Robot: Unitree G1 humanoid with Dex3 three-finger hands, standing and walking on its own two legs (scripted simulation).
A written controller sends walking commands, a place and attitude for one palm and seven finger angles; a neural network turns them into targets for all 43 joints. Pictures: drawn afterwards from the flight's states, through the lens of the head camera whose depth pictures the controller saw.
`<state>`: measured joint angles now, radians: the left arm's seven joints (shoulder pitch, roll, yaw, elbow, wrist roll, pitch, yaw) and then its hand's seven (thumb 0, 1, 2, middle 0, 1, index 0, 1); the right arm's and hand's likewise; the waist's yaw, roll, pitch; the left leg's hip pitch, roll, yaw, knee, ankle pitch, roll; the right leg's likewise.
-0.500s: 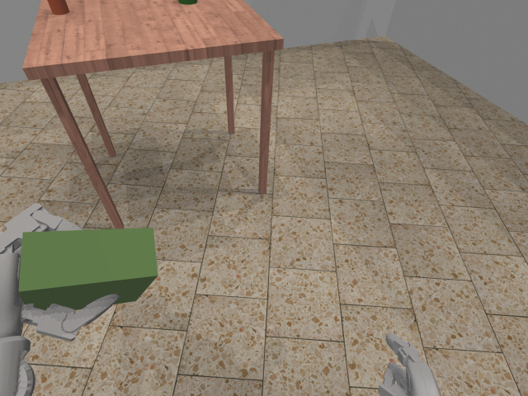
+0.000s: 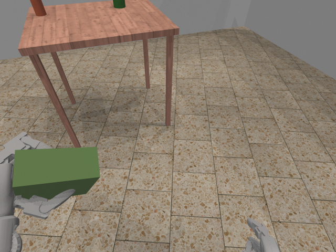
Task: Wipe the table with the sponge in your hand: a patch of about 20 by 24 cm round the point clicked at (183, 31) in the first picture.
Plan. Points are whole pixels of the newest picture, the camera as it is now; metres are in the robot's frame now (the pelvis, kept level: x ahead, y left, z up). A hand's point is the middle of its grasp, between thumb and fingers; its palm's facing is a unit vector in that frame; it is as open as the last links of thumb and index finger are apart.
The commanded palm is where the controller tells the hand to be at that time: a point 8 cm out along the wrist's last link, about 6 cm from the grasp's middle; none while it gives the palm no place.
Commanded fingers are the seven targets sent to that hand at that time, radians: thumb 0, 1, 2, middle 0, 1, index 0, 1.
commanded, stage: walk to a spot facing it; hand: left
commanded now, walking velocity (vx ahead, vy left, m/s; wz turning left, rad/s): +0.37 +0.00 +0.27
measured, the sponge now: (68, 174) +0.22 +0.21 +0.14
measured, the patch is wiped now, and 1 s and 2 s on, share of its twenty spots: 0.00 0.00 0.00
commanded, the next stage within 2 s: none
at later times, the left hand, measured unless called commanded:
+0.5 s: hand (46, 172) +0.22 +0.24 +0.15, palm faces +0.48 -0.79 -0.39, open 9.8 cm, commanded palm +0.16 +0.28 +0.18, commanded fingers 0.00 0.10 1.30 -1.20 -1.60 -1.20 -1.60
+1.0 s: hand (67, 111) +0.35 +0.25 +0.18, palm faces +0.52 -0.71 -0.49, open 9.8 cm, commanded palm +0.30 +0.28 +0.18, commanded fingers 0.00 0.10 1.30 -1.20 -1.60 -1.20 -1.60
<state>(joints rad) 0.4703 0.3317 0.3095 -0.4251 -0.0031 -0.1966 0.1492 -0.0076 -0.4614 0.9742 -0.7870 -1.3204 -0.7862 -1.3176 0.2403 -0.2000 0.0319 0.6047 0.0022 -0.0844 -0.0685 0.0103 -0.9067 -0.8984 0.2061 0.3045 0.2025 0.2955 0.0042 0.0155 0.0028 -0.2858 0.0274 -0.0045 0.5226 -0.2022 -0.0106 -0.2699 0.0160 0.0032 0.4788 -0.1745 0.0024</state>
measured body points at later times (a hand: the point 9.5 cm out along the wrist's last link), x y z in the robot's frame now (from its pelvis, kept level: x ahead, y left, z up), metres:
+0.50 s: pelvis +0.04 -0.01 +0.00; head +0.03 -0.02 +0.45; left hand +0.19 +0.28 +0.17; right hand +0.19 -0.24 -0.11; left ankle +0.04 +0.12 -0.67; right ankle +0.04 -0.12 -0.74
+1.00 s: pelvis +0.18 -0.02 +0.00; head +0.21 -0.03 +0.44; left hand +0.32 +0.28 +0.21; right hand +0.37 -0.18 -0.11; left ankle +0.10 +0.14 -0.73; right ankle +0.26 -0.11 -0.72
